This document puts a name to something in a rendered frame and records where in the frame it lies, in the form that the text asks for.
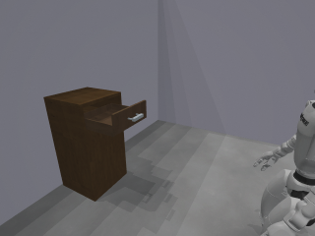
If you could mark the left robot hand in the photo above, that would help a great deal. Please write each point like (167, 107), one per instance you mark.
(279, 229)

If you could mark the right robot shin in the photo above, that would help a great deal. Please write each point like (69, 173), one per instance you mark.
(261, 218)

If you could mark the right robot hand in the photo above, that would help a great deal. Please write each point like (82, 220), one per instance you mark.
(269, 156)

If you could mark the cabinet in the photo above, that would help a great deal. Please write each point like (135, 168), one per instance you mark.
(90, 163)

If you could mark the right robot forearm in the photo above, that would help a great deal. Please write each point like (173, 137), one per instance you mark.
(285, 148)

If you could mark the handle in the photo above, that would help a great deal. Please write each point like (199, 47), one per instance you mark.
(134, 119)

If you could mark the left robot thigh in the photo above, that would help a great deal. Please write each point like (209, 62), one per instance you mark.
(278, 213)

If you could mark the drawer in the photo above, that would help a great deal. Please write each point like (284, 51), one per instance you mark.
(112, 119)

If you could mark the left robot forearm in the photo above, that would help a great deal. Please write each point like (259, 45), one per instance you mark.
(304, 211)

